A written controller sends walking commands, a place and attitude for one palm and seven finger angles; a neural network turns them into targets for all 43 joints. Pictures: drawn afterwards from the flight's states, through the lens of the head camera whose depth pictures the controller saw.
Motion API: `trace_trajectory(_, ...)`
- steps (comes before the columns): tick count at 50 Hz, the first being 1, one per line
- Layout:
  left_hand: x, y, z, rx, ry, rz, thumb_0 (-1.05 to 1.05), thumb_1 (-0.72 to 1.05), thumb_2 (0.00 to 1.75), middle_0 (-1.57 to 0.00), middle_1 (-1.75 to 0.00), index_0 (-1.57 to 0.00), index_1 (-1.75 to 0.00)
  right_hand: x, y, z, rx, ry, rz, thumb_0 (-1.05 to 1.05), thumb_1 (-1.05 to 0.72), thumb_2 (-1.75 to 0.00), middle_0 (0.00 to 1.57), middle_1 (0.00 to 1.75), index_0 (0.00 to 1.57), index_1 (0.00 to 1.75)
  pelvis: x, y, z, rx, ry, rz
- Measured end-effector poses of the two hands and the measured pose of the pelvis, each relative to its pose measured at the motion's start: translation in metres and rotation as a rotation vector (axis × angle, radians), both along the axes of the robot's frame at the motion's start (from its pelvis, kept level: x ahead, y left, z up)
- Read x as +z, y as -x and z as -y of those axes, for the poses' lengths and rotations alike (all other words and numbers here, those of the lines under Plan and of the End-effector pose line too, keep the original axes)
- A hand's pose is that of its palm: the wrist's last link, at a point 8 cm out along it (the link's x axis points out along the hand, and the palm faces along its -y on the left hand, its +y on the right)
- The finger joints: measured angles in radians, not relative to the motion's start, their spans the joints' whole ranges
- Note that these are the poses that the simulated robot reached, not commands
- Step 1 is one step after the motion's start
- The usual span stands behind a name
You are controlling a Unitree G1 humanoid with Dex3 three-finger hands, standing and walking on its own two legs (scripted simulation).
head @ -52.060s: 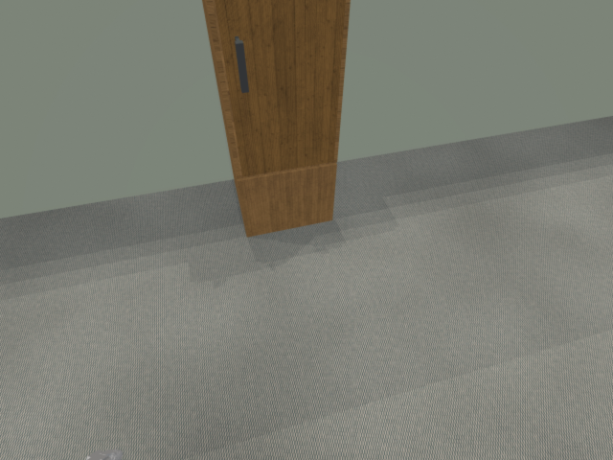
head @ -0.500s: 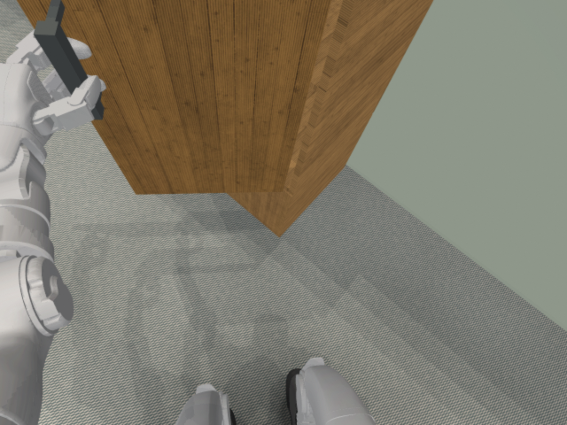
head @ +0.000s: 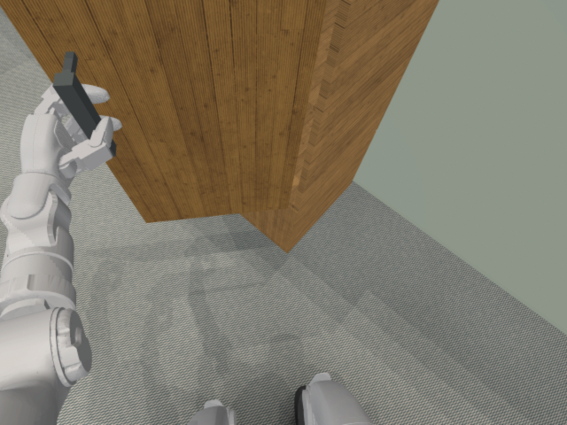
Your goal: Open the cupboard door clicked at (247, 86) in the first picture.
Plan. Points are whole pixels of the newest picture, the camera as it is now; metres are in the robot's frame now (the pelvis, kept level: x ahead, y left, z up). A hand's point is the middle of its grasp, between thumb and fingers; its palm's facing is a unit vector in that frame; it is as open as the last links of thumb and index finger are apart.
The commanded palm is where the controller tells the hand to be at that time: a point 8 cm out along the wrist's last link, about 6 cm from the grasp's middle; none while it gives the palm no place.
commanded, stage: pull the door open along its arc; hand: left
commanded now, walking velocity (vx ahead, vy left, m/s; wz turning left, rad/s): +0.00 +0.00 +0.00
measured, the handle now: (90, 108) +0.54 +0.23 +0.07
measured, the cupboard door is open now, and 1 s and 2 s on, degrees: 49 95 96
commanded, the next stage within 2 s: open thumb and fingers to let go in 0.76 s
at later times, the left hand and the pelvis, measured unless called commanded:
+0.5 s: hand (158, 225) +0.36 +0.13 +0.07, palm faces +0.41 -0.91 -0.02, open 6.1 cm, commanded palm +0.30 +0.17 +0.07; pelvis +0.00 -0.02 +0.01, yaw +3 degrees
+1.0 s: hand (225, 275) +0.30 +0.05 +0.07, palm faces +0.40 -0.92 -0.04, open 6.3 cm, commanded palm +0.25 +0.10 +0.07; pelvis +0.00 -0.05 +0.01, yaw +5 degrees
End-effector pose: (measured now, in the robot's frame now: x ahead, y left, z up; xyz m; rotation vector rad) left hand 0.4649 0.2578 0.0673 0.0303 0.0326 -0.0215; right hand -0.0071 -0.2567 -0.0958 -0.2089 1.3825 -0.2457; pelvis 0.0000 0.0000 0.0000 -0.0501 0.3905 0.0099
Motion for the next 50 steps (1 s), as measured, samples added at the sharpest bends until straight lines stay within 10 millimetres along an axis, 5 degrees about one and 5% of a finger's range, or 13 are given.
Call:
trace_trajectory(8, 0.0, 0.053, 0.015, -0.024, 0.01, 0.014, 0.0, 0.7, 0.75, -0.3, -1.32, -0.32, -1.33, 0.006, -0.052, 0.002, 0.043, -0.03, 0.154, 0.0, -0.91, -0.9, 0.2, 0.3, 0.2, 0.3, 0.01, -0.009, 0.001, -0.003, -0.014, 0.04)
trace_trajectory(16, -0.003, 0.106, 0.055, 0.253, 0.057, 0.052, 0.0, 0.7, 0.79, -0.31, -1.3, -0.33, -1.26, 0.005, -0.124, -0.009, 0.151, -0.082, 0.35, 0.01, -0.91, -0.9, 0.2, 0.3, 0.2, 0.29, 0.011, -0.006, 0.005, 0.006, -0.029, 0.085)
trace_trajectory(22, -0.001, 0.132, 0.082, 0.429, 0.034, 0.046, 0.0, 0.71, 0.81, -0.32, -1.28, -0.32, -1.26, 0.004, -0.159, -0.023, 0.228, -0.117, 0.426, 0.01, -0.91, -0.9, 0.2, 0.3, 0.2, 0.29, 0.01, -0.003, 0.014, 0.024, -0.042, 0.119)
trace_trajectory(42, 0.003, 0.206, 0.16, 0.416, 0.031, 0.001, 0.02, 0.68, 0.75, -0.29, -1.31, -0.33, -1.33, 0.01, -0.167, -0.003, 0.267, -0.119, 0.479, 0.01, -0.91, -0.9, 0.2, 0.3, 0.2, 0.3, 0.015, -0.005, 0.038, 0.052, -0.063, 0.192)
trace_trajectory(50, 0.003, 0.21, 0.168, 0.43, -0.019, 0.023, 0.01, 0.64, 0.77, -0.35, -1.33, -0.34, -1.33, 0.007, -0.178, -0.003, 0.289, -0.111, 0.512, 0.01, -0.91, -0.9, 0.2, 0.3, 0.2, 0.29, 0.011, 0.003, 0.046, 0.063, -0.071, 0.201)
